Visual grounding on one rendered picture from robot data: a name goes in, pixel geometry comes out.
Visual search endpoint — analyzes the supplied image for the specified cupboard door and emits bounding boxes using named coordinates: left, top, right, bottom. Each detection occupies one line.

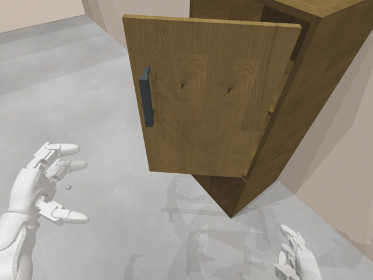
left=122, top=14, right=302, bottom=178

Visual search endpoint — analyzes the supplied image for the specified robot left forearm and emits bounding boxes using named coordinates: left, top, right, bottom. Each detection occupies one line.
left=0, top=212, right=40, bottom=280

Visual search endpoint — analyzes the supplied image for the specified handle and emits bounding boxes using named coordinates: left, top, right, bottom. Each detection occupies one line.
left=139, top=66, right=154, bottom=127

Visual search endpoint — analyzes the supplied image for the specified robot left hand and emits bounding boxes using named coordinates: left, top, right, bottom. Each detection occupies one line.
left=8, top=142, right=89, bottom=226

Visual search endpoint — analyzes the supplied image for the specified robot right hand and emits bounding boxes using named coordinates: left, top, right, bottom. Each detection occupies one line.
left=275, top=225, right=322, bottom=280

